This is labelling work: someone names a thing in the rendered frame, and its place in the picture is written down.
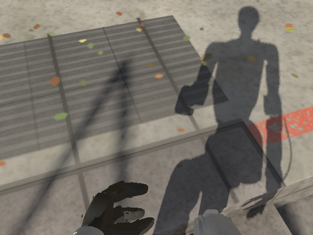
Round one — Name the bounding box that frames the left robot hand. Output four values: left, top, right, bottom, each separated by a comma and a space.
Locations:
81, 180, 155, 235

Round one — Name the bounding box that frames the robot right shin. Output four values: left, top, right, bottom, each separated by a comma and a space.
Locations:
203, 209, 219, 216

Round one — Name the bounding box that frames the robot right thigh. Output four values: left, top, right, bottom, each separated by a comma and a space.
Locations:
194, 213, 242, 235

